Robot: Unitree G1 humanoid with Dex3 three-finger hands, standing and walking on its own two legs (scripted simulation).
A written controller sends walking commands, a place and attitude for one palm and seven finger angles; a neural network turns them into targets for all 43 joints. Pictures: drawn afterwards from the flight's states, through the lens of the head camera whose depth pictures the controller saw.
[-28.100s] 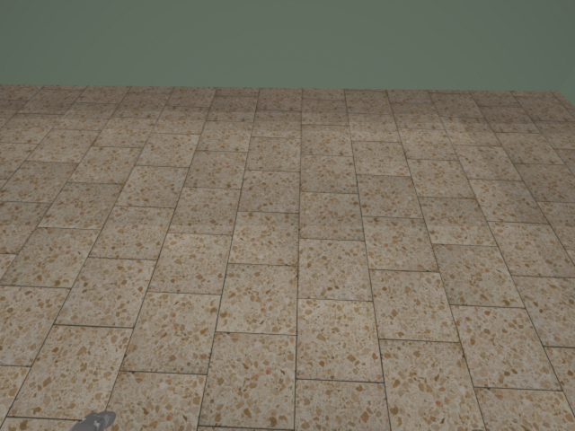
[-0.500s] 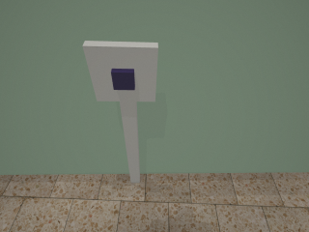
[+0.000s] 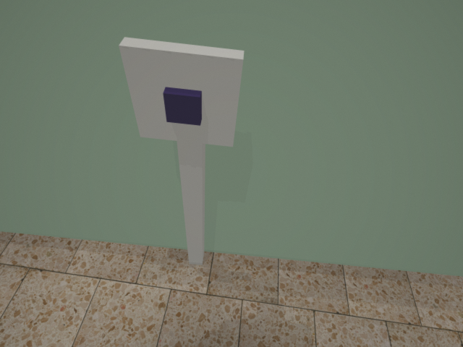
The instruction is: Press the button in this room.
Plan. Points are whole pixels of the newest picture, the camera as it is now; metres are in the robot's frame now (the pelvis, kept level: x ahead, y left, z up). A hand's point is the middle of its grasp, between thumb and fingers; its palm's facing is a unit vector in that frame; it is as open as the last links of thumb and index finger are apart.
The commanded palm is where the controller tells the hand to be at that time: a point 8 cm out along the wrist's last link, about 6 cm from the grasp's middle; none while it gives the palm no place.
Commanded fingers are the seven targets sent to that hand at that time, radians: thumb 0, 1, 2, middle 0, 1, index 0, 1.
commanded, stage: shuffle to correct the standing spot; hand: left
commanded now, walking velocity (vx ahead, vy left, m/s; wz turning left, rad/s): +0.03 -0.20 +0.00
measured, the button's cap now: (183, 105) +0.50 +0.14 +0.14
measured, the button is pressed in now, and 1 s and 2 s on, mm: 0 0 0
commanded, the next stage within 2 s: come to a stop and stand still in 0.10 s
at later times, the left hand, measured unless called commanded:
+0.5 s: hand out of the picture +0.06 +0.09 -0.15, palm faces +0.03 -0.97 -0.23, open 7.3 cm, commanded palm none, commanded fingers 0.00 0.90 0.90 -0.20 -0.30 -0.20 -0.30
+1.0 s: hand out of the picture +0.04 +0.10 -0.16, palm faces +0.04 -0.98 -0.21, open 7.3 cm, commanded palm none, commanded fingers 0.00 0.90 0.90 -0.20 -0.30 -0.20 -0.30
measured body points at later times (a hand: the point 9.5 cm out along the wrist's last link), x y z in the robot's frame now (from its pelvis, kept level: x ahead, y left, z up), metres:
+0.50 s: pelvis +0.02 -0.09 +0.01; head +0.04 -0.11 +0.46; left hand +0.06 +0.14 -0.13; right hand +0.04 -0.33 -0.15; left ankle +0.01 +0.03 -0.68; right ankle +0.05 -0.22 -0.72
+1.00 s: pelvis +0.03 -0.08 +0.01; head +0.05 -0.07 +0.46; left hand +0.04 +0.15 -0.14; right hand +0.08 -0.30 -0.14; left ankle +0.03 +0.00 -0.72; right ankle -0.01 -0.19 -0.72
